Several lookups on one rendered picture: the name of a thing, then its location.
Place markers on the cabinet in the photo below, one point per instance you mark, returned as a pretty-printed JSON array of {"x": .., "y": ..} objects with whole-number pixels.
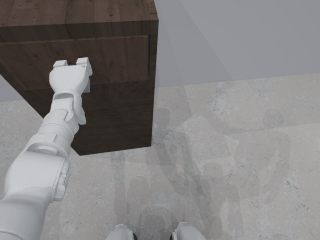
[{"x": 119, "y": 114}]

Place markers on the robot left forearm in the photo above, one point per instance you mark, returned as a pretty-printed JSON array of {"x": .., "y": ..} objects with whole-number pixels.
[{"x": 57, "y": 131}]

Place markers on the handle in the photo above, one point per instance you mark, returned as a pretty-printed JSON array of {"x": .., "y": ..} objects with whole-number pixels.
[{"x": 87, "y": 89}]

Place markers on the robot left hand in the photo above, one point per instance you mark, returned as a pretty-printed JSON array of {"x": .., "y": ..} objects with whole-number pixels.
[{"x": 71, "y": 77}]

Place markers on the left robot upper arm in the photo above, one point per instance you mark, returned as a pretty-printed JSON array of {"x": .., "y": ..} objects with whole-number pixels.
[{"x": 37, "y": 180}]

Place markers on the left robot shin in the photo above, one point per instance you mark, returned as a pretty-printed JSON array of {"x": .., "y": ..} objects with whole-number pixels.
[{"x": 120, "y": 226}]

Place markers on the right robot thigh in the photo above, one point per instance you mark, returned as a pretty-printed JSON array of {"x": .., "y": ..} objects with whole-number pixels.
[{"x": 187, "y": 233}]

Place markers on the drawer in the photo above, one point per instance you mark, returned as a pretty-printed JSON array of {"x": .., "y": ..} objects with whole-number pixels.
[{"x": 112, "y": 59}]

